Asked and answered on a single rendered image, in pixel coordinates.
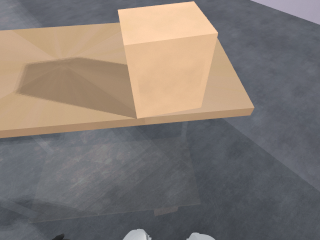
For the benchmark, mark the carton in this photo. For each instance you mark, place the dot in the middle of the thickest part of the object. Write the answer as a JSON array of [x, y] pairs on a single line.
[[169, 50]]

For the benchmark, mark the table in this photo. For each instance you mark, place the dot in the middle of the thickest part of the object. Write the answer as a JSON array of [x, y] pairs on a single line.
[[76, 78]]

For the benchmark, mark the robot left thigh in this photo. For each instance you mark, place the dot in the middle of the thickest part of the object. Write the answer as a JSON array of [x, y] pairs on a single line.
[[137, 235]]

